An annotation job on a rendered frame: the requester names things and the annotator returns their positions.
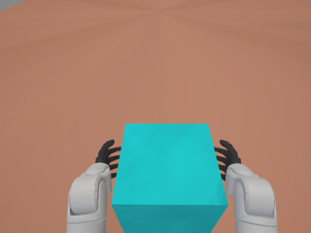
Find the carton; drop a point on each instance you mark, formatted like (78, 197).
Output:
(168, 179)

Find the robot right forearm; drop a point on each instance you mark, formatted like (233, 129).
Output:
(253, 199)

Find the right robot hand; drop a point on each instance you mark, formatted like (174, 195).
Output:
(231, 156)

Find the robot left forearm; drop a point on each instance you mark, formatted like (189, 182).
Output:
(87, 200)

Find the left robot hand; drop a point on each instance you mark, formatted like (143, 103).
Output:
(103, 156)

